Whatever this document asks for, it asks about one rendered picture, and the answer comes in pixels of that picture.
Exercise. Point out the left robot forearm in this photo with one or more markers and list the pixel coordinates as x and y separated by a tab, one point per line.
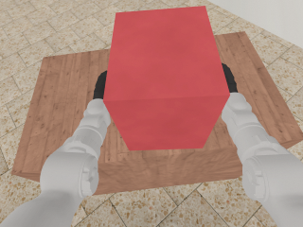
90	133

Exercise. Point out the right robot forearm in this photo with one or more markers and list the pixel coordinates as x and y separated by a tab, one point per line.
250	138

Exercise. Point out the robot left hand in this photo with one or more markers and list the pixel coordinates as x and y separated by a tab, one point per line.
100	86

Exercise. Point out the right robot upper arm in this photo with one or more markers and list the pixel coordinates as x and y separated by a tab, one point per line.
276	181

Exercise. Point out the carton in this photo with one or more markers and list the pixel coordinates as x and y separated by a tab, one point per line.
165	86

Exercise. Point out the left robot upper arm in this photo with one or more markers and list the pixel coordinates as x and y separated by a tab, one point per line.
67	178

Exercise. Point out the robot right hand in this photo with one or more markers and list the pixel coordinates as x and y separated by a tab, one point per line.
230	80

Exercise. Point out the pedestal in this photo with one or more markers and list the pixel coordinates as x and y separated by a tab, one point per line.
66	84

